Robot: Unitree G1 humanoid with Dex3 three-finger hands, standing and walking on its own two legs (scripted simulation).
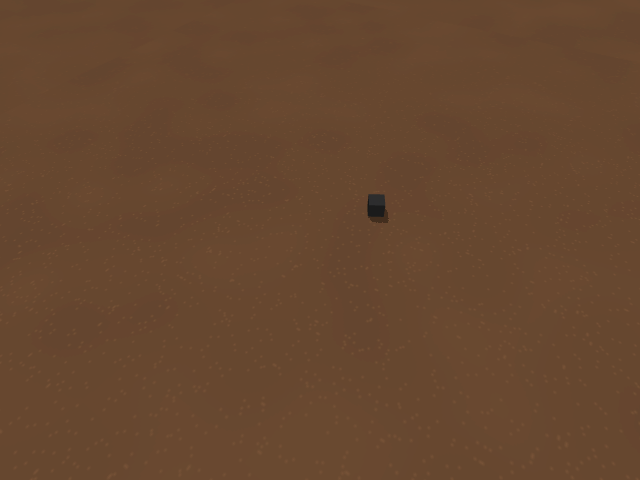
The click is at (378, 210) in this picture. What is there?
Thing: cube
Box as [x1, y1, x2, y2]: [367, 194, 384, 216]
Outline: 369,194 367,205 368,216 383,216 384,194
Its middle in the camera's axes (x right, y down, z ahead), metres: +0.25 -0.15 +1.73
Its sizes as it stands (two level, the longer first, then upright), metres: 0.069 0.069 0.069
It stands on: the floor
